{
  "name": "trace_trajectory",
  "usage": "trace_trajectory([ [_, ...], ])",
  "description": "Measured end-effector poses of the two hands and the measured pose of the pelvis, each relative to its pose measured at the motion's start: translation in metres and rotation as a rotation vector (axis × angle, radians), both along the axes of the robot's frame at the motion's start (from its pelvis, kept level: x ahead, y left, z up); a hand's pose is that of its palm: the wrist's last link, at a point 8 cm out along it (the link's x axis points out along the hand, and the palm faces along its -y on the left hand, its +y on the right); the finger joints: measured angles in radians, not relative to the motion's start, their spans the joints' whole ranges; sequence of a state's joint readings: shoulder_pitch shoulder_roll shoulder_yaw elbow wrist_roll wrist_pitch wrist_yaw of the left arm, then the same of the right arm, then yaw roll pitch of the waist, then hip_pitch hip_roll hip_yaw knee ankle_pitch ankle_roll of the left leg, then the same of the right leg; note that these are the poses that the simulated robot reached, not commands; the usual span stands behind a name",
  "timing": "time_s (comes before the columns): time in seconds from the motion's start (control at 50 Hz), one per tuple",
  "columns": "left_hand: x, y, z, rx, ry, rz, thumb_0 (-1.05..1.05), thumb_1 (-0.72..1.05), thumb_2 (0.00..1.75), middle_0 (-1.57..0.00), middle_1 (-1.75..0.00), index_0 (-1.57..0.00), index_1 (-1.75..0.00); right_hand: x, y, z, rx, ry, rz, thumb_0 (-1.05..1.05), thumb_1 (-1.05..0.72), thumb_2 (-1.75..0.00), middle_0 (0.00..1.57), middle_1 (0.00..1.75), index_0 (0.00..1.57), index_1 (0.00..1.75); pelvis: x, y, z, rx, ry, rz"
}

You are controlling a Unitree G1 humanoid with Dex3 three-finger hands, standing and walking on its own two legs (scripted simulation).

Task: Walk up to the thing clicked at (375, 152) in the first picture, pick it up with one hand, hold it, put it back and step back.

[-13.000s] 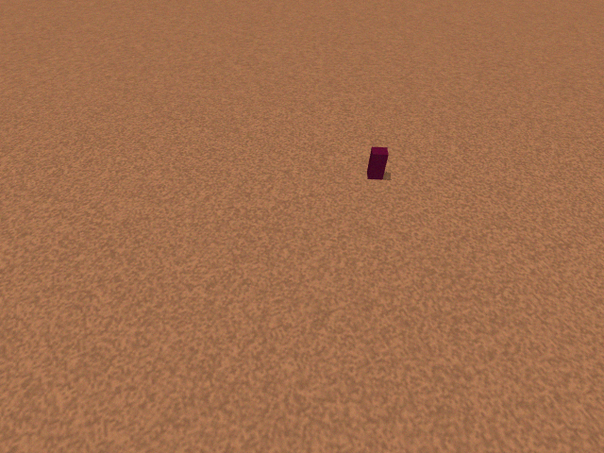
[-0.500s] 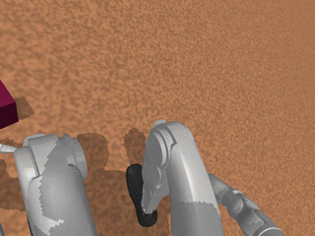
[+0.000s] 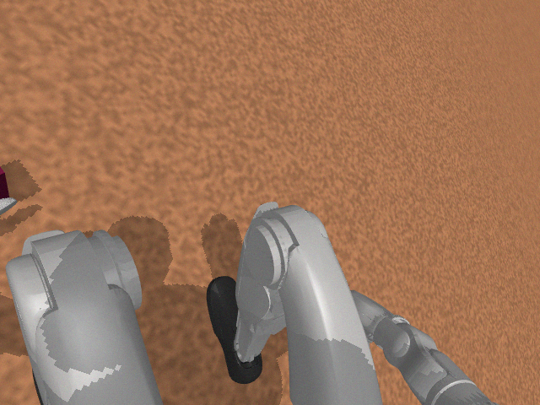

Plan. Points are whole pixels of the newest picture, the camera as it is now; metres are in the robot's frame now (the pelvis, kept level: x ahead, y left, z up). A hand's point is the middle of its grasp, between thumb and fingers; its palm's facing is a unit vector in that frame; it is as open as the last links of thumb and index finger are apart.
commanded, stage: close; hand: left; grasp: from the side
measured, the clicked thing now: out of the picture +0.41 +0.28 -0.20
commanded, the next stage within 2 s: settle in 1.10 s
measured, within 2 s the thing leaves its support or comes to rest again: leaves its support in 1.42 s
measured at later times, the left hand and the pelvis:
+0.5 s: hand out of the picture +0.40 +0.29 -0.16, palm faces +0.39 -0.92 +0.00, open 9.3 cm; pelvis +0.00 +0.00 +0.00, yaw +0 degrees
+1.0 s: hand out of the picture +0.39 +0.29 -0.16, palm faces +0.39 -0.92 +0.01, open 9.7 cm; pelvis +0.00 +0.00 +0.00, yaw +0 degrees
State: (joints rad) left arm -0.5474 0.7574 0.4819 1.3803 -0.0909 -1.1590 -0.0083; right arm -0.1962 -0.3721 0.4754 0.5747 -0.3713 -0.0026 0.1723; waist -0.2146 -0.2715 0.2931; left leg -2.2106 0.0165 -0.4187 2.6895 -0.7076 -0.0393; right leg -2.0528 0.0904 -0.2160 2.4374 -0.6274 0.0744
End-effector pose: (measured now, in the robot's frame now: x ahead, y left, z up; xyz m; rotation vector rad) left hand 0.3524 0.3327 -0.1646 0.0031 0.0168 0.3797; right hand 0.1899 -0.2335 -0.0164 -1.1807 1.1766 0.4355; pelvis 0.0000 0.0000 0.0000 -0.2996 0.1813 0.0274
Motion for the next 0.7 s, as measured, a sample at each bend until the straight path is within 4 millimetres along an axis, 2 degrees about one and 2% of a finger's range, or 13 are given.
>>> trace_trajectory([
  [0.12,0.0042,0.0001,-0.0009,-0.002,-0.001,0.0,-0.01,0.12,0.38,-0.41,-0.32,-0.39,-0.33,-0.0015,0.0003,0.0008,-0.006,0.008,-0.005,0.0,-0.89,-0.9,0.2,0.3,0.21,0.3,0.0003,0.001,0.0011,-0.004,0.004,-0.002],
  [0.34,0.0049,-0.0001,0.0007,-0.004,-0.006,0.01,0.0,0.18,0.5,-0.62,-0.55,-0.57,-0.56,-0.0023,0.001,0.002,-0.011,0.009,-0.008,0.0,-0.88,-0.89,0.2,0.3,0.21,0.3,-0.0006,0.001,0.0021,-0.007,0.001,-0.005],
  [0.42,0.0042,0.0002,0.0012,-0.005,-0.005,0.016,0.0,0.16,0.53,-0.66,-0.62,-0.63,-0.63,-0.0024,0.0014,0.002,-0.008,0.009,-0.008,0.0,-0.88,-0.89,0.2,0.3,0.21,0.3,-0.0009,0.0009,0.0026,-0.007,0.003,-0.005],
  [0.7,0.0015,0.0006,0.0001,-0.013,-0.01,0.021,0.01,-0.02,0.69,-0.69,-0.75,-0.67,-0.76,-0.0039,0.0029,0.0012,-0.008,0.009,-0.016,0.0,-0.89,-0.89,0.2,0.3,0.21,0.3,-0.0019,0.0015,0.0022,-0.007,-0.001,-0.006],
])
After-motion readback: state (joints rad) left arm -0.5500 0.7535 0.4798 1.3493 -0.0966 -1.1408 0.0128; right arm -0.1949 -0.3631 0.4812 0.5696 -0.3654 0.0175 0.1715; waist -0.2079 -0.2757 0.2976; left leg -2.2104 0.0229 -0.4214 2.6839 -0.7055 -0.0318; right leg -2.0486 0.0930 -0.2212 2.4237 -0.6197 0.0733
